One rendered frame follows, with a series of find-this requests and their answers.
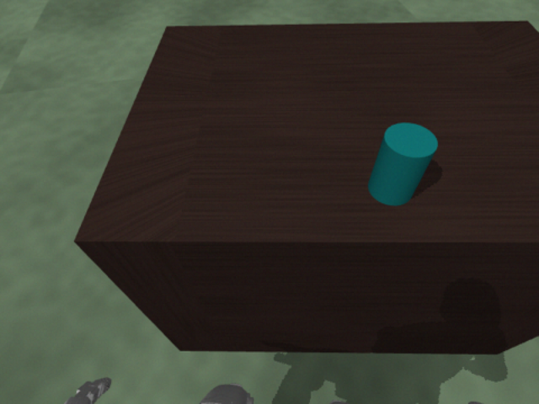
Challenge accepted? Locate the left robot hand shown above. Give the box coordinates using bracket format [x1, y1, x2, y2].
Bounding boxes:
[64, 378, 111, 404]

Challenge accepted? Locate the can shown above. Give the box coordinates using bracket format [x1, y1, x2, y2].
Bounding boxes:
[368, 123, 438, 205]

